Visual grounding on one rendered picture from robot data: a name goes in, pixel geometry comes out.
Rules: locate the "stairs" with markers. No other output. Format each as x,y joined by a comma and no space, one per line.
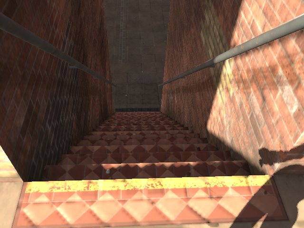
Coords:
143,145

